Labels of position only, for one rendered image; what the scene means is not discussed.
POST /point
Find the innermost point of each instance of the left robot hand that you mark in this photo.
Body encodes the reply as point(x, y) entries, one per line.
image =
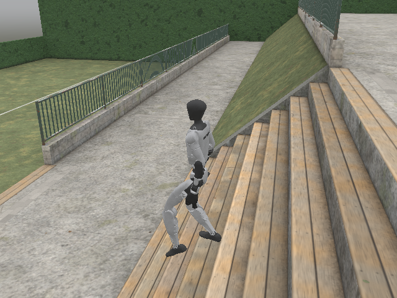
point(191, 199)

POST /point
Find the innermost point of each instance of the robot right forearm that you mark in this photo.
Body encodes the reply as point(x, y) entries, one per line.
point(209, 153)

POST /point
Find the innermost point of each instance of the robot torso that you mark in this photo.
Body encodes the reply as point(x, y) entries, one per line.
point(203, 141)

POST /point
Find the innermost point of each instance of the robot right upper arm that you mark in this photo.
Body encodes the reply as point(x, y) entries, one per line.
point(211, 139)

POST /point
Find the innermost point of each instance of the robot left shin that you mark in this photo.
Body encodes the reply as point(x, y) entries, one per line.
point(171, 225)

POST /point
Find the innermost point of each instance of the robot left upper arm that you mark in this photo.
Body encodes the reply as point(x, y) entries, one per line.
point(193, 142)

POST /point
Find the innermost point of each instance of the robot left forearm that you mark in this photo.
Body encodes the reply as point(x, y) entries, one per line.
point(199, 172)

